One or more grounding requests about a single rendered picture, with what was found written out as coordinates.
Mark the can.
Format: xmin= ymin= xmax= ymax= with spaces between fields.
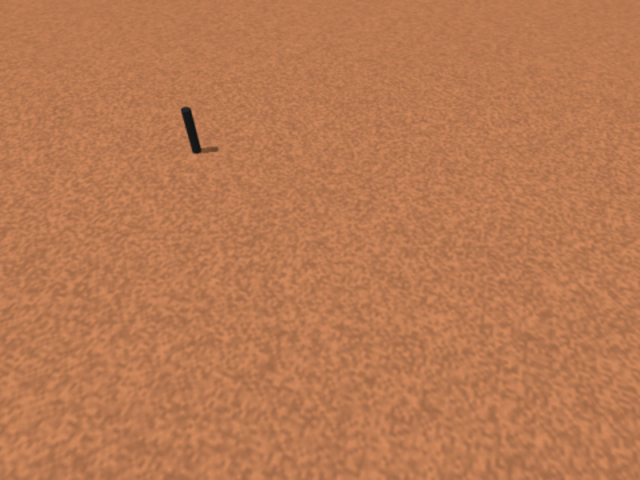
xmin=181 ymin=107 xmax=201 ymax=154

